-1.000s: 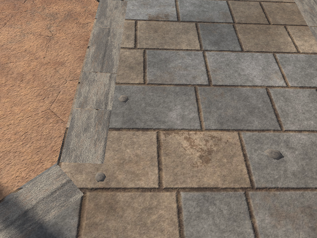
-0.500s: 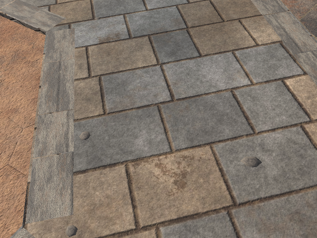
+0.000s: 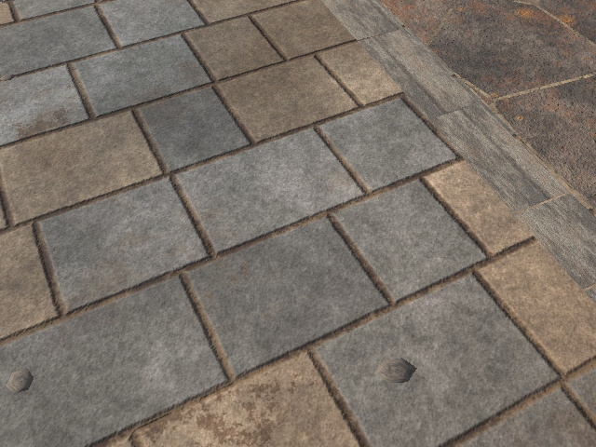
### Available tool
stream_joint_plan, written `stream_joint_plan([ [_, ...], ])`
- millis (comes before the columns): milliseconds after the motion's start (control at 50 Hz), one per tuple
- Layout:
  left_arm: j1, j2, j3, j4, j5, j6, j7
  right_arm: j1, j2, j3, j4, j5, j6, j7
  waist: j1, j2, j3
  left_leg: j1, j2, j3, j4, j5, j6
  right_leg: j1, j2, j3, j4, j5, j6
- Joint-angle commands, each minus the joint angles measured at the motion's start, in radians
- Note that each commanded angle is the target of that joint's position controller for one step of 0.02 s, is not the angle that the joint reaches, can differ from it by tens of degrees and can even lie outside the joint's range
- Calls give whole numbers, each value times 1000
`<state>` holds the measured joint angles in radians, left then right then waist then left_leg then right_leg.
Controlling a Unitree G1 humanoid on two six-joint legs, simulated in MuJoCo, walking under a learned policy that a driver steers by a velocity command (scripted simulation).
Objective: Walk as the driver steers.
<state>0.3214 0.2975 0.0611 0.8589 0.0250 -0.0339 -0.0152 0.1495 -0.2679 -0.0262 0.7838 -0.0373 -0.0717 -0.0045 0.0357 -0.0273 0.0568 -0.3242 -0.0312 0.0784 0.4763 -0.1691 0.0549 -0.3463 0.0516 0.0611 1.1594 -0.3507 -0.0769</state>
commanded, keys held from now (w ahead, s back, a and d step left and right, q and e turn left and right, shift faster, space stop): w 0.28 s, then w+q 0.72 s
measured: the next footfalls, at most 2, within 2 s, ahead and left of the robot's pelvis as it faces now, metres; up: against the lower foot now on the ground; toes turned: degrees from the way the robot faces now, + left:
right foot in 0.34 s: +0.33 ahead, -0.13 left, +0.00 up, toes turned -6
left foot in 0.88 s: +0.60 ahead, +0.07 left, +0.00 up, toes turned +19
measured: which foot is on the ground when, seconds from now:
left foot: down 0.00-0.36, up 0.38-0.86, down 0.88-1.00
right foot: up 0.00-0.32, down 0.34-0.90, up 0.92-1.00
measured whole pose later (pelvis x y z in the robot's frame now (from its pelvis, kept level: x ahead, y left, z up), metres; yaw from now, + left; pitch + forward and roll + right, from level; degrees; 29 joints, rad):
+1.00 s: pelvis +0.53 +0.01 -0.01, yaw +18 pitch +0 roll +0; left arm 0.27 0.24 0.04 0.86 0.02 -0.07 0.00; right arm 0.18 -0.27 -0.07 0.84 -0.01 -0.01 0.02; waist 0.02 0.00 0.07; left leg -0.34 -0.11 0.07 0.54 -0.18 0.14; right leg -0.34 -0.07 -0.04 1.24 -0.37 0.00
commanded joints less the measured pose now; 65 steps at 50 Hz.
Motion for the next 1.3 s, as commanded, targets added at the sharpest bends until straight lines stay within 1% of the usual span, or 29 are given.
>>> stream_joint_plan([
  [20, 63, 41, 4, -45, 15, 11, -18, 126, -82, -21, 10, 11, -34, 9, -19, 116, -57, 169, 278, -312, -278, 119, 140, -166, -75, 41, -8, 25, 11],
  [80, -39, 30, -5, -81, 19, 15, -29, 154, -97, -26, 39, 19, -51, 17, -22, 113, -27, 167, 276, -231, -339, 131, 156, -245, -93, 31, -116, 94, 29],
  [180, -247, -5, -38, -146, 13, 0, -47, 201, -107, -28, 80, 27, -42, 24, -54, 107, 0, 148, 211, -85, -357, 217, 123, -184, -111, -85, -437, 278, 52],
  [260, -328, 19, -41, -175, 9, -8, -38, 283, -140, -36, 122, 24, -28, 22, -79, 112, 2, 253, 257, -97, -307, 316, 110, -146, -95, -124, -551, 253, 28],
  [300, -310, 32, -37, -174, 15, -14, -28, 297, -148, -38, 139, 23, -15, 18, -64, 114, -4, 297, 271, -104, -227, 440, 100, -83, -70, -134, -602, 184, 3],
  [320, -228, 39, -30, -149, 21, -22, -22, 294, -151, -38, 146, 26, -9, 15, -19, 99, -38, 295, 253, -91, -118, 554, 88, 31, -43, -141, -662, 182, -11],
  [340, -75, 70, -14, -93, 33, -34, -11, 299, -135, -31, 148, 29, -6, 15, 42, 58, -123, 235, 203, -58, 68, 559, 69, 238, -38, -128, -707, 193, -33],
  [360, 113, 151, 10, -61, 54, -42, 5, 274, -92, -16, 106, 34, -10, 16, 119, -45, -255, 53, 150, -25, 350, 272, 44, 488, -256, 100, -738, 83, -83],
  [380, 140, 248, 35, -57, 47, -32, 15, 371, 11, 3, 78, 53, -8, 16, 72, -268, -349, -264, -9, 4, 657, -356, 12, 676, -517, 514, -854, 22, -177],
  [400, 97, 185, 26, -64, 13, -24, 15, 309, -114, -32, 101, 30, 7, 2, 75, -88, -264, -324, 33, -122, 740, -329, 28, 568, -482, 498, -877, 3, -163],
  [420, 11, 120, 7, -70, 8, -27, 13, 263, -104, -37, 90, 35, 5, 7, 33, -61, -142, -331, 71, -141, 726, -240, 35, 451, -434, 345, -898, 64, -136],
  [440, -36, 67, -5, -70, 7, -36, 9, 251, -77, -33, 96, 39, 7, 11, 6, -46, -86, -298, 99, -135, 685, -181, 31, 359, -389, 235, -935, 162, -107],
  [480, -67, 24, -16, -60, 0, -50, 14, 272, -51, -34, 117, 16, 33, 23, -36, -72, -46, -235, 122, -125, 645, -126, 13, 259, -325, 88, -981, 240, -60],
  [560, -20, 38, -6, -26, -9, -80, 19, 183, -21, -40, 85, 10, 60, 45, -52, -47, -19, -308, 128, -105, 637, -23, -7, 260, -311, -54, -1011, 425, -65],
  [660, 30, 26, -6, 11, -6, -77, 25, 3, 3, -28, 17, 8, 60, 63, -31, -41, 29, -361, 123, -57, 418, 145, -17, 278, -279, -195, -1018, 488, -58],
  [760, 99, 66, 3, 52, -5, -67, 37, -138, 1, -15, -48, 0, 58, 77, 2, -36, 54, -298, 87, 40, 198, 131, 34, 380, -315, -270, -977, 634, -47],
  [820, 91, 103, 11, 61, -1, -49, 48, -87, -25, -27, -47, -3, 60, 67, -37, -64, 0, -185, 7, 92, 163, -7, 95, 464, -325, -316, -805, 1041, -30],
  [860, 82, 134, 20, 57, 2, -28, 49, 83, -64, -50, -2, -3, 50, 54, -111, -67, -106, 14, -62, 91, 112, -90, 148, 445, -326, -325, -511, 1116, -27],
  [880, 64, 135, 20, 42, 0, -23, 44, 239, -109, -73, 46, -13, 42, 40, -189, -10, -189, 244, -45, 19, 27, -77, 189, 303, -304, -336, -255, 916, 2],
  [900, 95, 36, -1, -16, -15, -29, 31, 286, -231, -109, 48, -19, 47, 23, -162, 183, -284, 544, 238, -403, -2, -167, 297, -73, -188, -335, 106, 254, 55],
  [920, 31, 63, 7, -75, -13, -40, 19, 266, -281, -118, 26, 13, 56, 24, -143, 200, -347, 640, 382, -856, -168, -99, 398, -321, -15, -131, 315, -203, 84],
  [940, -82, 76, 7, -99, -7, -50, 14, 242, -253, -113, 36, 26, 63, 17, -151, 78, -216, 566, 354, -701, -198, -53, 359, -423, -89, -29, 298, -98, 74],
  [960, -80, 63, -1, -101, -15, -63, 12, 194, -199, -99, 41, 32, 61, 10, -110, 37, -105, 422, 327, -577, -211, 37, 319, -401, -131, -36, 206, -7, 69],
  [980, -61, 60, 1, -83, -9, -63, 15, 147, -155, -88, 36, 30, 54, 7, -60, -7, -48, 310, 266, -484, -222, 146, 268, -338, -161, -35, 111, 24, 70],
  [1000, -39, 56, 2, -76, 11, -45, 16, 105, -122, -77, 30, 40, 48, 5, -23, -16, -34, 235, 208, -404, -238, 209, 231, -272, -174, -32, 61, 42, 80],
  [1020, -6, 46, -2, -75, 22, -26, 13, 100, -119, -73, 24, 40, 37, 5, -5, 35, -54, 186, 199, -377, -242, 292, 242, -213, -178, -32, 30, 40, 95],
  [1040, -10, 44, -1, -79, 26, -11, 10, 114, -117, -71, 28, 42, 25, 8, 0, 34, -60, 176, 182, -361, -241, 352, 247, -205, -178, -38, 8, 32, 109],
  [1140, -185, 33, -5, -144, 22, 10, -1, 214, -150, -79, 43, 38, 14, 9, -51, 62, -24, 178, 129, -346, -275, 291, 207, -311, -170, -64, -199, 194, 143],
  [1300, -415, 39, -22, -237, 6, -12, -12, 331, -164, -82, 47, 24, 20, -3, -136, 98, -12, 341, 148, -420, -185, 397, 178, -330, -92, -54, -504, 306, 120],
])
